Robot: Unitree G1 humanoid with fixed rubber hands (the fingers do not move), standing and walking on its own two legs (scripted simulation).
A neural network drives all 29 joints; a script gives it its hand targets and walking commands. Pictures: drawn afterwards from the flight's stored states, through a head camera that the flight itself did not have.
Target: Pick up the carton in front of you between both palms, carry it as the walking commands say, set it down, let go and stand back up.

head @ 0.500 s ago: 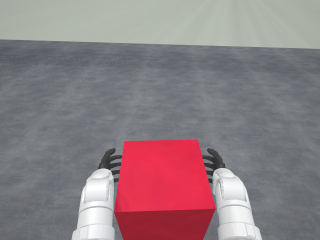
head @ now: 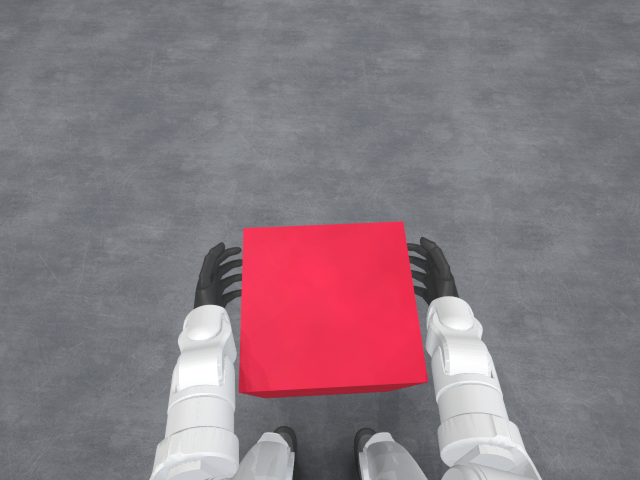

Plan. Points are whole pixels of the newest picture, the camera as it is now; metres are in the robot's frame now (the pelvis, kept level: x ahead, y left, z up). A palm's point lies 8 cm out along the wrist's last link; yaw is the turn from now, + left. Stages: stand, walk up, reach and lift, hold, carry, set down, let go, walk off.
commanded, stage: set down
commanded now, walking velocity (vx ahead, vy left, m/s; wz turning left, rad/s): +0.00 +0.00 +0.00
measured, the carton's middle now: (325, 320) +0.34 +0.00 -0.15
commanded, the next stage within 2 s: none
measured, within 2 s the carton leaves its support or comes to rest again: neither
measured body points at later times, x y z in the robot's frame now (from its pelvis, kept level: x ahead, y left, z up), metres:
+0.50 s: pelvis -0.05 -0.01 -0.13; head +0.19 -0.01 +0.25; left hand +0.39 +0.16 -0.21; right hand +0.42 -0.15 -0.21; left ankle +0.03 +0.13 -0.71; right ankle +0.03 -0.12 -0.71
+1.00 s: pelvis -0.07 -0.01 -0.26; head +0.24 -0.03 +0.07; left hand +0.41 +0.16 -0.37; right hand +0.46 -0.14 -0.38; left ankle +0.03 +0.13 -0.71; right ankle +0.03 -0.12 -0.71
